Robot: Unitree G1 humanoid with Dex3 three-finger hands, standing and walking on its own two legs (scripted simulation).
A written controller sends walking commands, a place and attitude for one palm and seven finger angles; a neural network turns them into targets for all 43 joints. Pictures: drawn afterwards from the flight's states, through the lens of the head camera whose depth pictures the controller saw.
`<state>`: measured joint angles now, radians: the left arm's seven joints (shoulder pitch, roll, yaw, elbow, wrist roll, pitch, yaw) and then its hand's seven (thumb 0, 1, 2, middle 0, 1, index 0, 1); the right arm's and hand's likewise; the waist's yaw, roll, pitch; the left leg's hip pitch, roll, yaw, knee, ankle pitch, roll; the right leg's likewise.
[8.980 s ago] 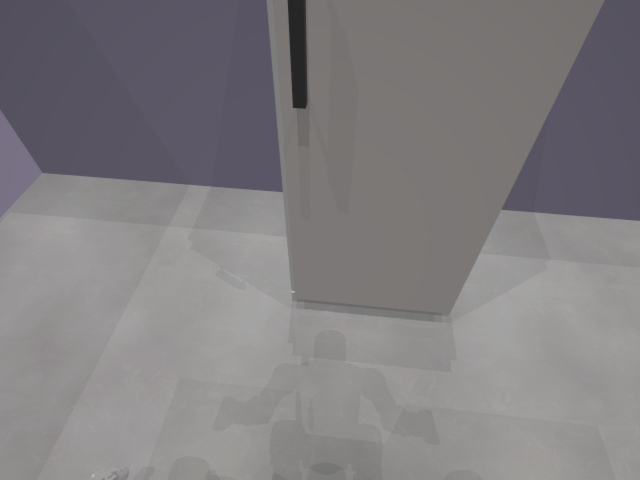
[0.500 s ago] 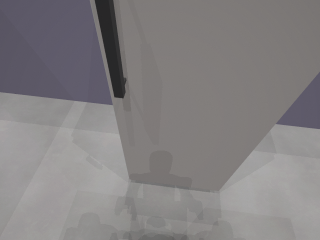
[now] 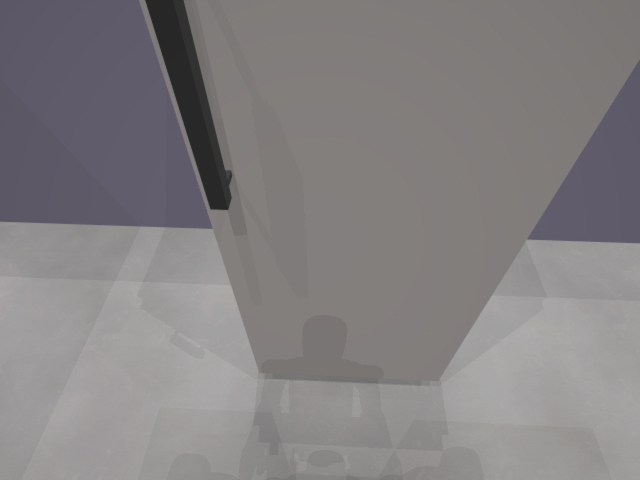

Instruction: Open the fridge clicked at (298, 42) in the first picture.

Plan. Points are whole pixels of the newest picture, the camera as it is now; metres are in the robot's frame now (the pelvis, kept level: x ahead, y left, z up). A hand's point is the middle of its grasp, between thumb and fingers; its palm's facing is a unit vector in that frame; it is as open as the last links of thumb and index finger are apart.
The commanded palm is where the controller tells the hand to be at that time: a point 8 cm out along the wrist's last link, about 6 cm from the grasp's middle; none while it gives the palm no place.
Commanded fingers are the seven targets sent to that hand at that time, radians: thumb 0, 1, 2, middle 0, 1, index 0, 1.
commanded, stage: come to a stop and stand still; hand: left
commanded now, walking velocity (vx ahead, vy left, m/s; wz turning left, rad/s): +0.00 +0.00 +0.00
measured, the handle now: (195, 79) +0.47 +0.16 +0.26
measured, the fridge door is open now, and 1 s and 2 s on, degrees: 0 0 0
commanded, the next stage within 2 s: look again from close up in 1.72 s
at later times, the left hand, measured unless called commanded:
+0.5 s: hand out of the picture -0.01 +0.19 -0.17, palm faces +0.02 -0.97 -0.23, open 7.4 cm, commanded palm none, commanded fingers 0.00 0.90 0.90 -0.20 -0.30 -0.20 -0.30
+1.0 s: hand out of the picture -0.07 +0.25 -0.17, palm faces -0.01 -0.97 -0.25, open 7.4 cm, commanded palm none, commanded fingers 0.00 0.90 0.90 -0.20 -0.30 -0.20 -0.30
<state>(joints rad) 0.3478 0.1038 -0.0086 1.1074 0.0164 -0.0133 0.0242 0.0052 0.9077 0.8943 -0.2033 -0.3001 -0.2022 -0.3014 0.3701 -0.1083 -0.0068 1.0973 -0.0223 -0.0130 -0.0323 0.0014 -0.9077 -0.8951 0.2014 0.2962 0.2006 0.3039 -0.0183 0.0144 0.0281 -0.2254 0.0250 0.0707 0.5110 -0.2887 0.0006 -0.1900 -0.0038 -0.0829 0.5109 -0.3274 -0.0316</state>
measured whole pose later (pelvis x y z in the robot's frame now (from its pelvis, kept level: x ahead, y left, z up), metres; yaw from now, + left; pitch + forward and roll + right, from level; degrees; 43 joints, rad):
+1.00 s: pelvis -0.07 +0.04 +0.00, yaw -1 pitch -2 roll -1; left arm 0.32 0.23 0.00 1.05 0.03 0.01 0.02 0.01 0.91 0.89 -0.20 -0.30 -0.20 -0.30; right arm 0.29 -0.23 -0.02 1.08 -0.01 0.00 0.00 0.00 -0.90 -0.90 0.20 0.30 0.20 0.30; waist 0.00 0.00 0.02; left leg -0.25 -0.02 0.10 0.44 -0.16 0.06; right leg -0.22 -0.04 -0.05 0.44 -0.18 0.02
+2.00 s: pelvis -0.04 +0.03 +0.01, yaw -1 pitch -2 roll +0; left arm 0.17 0.30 -0.01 1.07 0.02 -0.01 0.01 0.01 0.90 0.89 -0.21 -0.30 -0.20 -0.30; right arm 0.15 -0.30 0.00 1.11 -0.01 -0.01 0.00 0.00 -0.90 -0.89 0.20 0.30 0.20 0.30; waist -0.01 0.00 0.04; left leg -0.16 -0.01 0.10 0.34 -0.15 0.05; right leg -0.14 -0.03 -0.06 0.35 -0.18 0.01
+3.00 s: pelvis -0.05 +0.01 -0.04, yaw +0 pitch +7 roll +0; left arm 0.33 0.28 0.29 0.27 -0.34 -0.52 -0.47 0.00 0.72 0.82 -0.22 -0.42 -0.22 -0.42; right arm 0.19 -0.23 -0.01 0.60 0.04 -0.26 -0.01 0.01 -0.90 -0.89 0.20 0.30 0.20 0.30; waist -0.01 -0.01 -0.08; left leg -0.61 0.03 0.08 0.87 -0.37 0.02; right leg -0.59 -0.03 -0.07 0.89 -0.42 -0.02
